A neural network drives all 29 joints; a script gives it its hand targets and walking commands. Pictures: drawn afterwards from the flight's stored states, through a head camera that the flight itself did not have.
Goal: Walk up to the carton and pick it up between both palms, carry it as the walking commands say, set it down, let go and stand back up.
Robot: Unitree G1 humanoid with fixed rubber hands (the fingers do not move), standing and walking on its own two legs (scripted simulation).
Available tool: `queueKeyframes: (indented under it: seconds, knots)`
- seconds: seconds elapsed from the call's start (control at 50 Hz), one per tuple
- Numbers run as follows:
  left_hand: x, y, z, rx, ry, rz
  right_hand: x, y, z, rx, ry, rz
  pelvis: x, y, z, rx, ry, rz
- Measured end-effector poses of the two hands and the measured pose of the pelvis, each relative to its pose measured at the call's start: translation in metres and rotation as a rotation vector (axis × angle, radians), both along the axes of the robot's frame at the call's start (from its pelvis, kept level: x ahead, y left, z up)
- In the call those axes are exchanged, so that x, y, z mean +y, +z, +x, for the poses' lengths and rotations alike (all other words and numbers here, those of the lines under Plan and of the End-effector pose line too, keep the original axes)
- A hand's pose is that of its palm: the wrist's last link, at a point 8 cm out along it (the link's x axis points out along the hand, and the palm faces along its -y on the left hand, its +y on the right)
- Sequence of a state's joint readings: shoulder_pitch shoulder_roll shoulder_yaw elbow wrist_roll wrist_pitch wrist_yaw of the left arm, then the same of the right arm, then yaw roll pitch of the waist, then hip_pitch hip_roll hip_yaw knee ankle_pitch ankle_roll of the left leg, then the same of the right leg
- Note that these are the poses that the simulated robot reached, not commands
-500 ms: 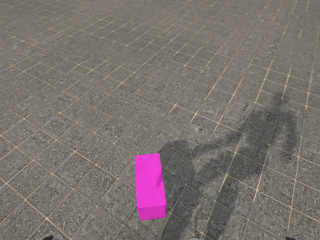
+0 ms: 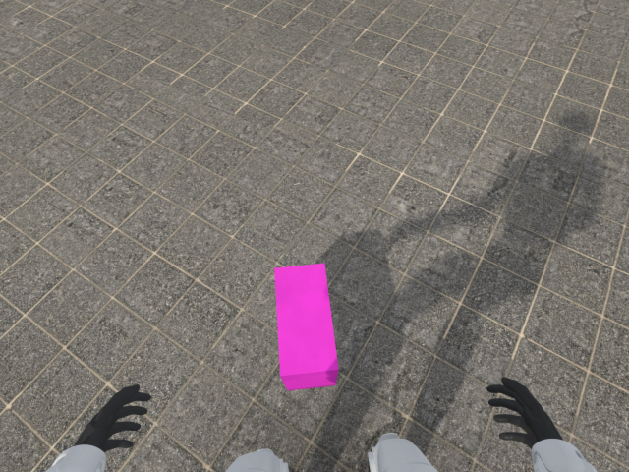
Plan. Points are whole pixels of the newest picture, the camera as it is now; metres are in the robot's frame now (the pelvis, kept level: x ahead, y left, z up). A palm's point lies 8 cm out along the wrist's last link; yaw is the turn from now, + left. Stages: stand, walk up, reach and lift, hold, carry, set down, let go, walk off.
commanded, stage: reach and lift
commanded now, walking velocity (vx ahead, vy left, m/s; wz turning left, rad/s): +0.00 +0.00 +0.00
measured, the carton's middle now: (305, 328) +0.47 +0.06 -0.63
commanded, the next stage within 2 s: none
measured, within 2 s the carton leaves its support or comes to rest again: neither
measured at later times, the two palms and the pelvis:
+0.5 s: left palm (145, 379) +0.24 +0.27 -0.12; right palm (469, 362) +0.27 -0.21 -0.14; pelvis -0.03 +0.00 -0.04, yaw +1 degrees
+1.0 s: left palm (192, 302) +0.38 +0.23 -0.16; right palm (408, 290) +0.40 -0.14 -0.18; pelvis -0.05 -0.01 -0.07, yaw +2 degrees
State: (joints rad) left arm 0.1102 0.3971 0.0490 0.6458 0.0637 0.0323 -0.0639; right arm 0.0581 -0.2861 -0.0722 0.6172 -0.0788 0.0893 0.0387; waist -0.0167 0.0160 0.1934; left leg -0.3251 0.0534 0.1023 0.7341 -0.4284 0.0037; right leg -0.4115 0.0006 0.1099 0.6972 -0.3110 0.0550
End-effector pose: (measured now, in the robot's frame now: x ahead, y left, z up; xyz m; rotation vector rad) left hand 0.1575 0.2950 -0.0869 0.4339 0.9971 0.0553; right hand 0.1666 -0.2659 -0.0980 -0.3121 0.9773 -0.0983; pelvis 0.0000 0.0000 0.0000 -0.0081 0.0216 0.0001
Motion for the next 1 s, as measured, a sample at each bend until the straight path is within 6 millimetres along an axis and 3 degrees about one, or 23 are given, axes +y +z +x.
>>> queueKeyframes:
  seconds: [0.12, 0.24, 0.4, 0.6, 0.72, 0.86, 1.0]
  knots:
    - [0.001, -0.01, 0.025, -0.027, 0.006, -0.022, 0.014, -0.002, 0.033, -0.05, 0.01, -0.002, 0.007, -0.006, 0.011, 0.072, 0.001, -0.008]
    - [-0.002, -0.02, 0.046, -0.077, 0.013, -0.038, 0.031, -0.009, 0.049, -0.084, 0.019, 0.021, 0.013, -0.014, 0.01, 0.154, 0.001, -0.015]
    - [-0.019, -0.04, 0.062, -0.108, 0.04, -0.048, 0.042, -0.035, 0.065, -0.098, 0.028, 0.056, 0.009, -0.028, -0.013, 0.252, 0.003, -0.007]
    - [-0.036, -0.025, 0.108, -0.24, 0.062, -0.038, 0.072, -0.031, 0.137, -0.252, 0.048, 0.124, -0.007, -0.042, -0.041, 0.295, 0.013, 0.015]
    - [-0.039, -0.053, 0.117, -0.156, 0.093, -0.055, 0.089, -0.05, 0.158, -0.228, 0.058, 0.159, -0.011, -0.051, -0.05, 0.355, 0.017, 0.02]
    - [-0.05, -0.077, 0.171, -0.245, 0.105, -0.101, 0.108, -0.088, 0.191, -0.215, 0.064, 0.163, -0.012, -0.062, -0.059, 0.457, 0.022, 0.02]
    - [-0.064, -0.077, 0.218, -0.329, 0.111, -0.136, 0.122, -0.083, 0.236, -0.292, 0.071, 0.168, -0.012, -0.066, -0.053, 0.527, 0.022, 0.019]
